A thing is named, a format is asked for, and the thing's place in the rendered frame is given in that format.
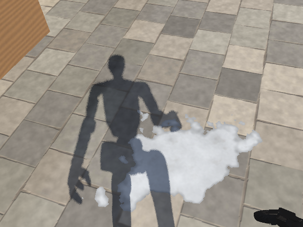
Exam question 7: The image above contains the right robot hand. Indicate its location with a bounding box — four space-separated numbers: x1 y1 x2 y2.
254 207 303 227

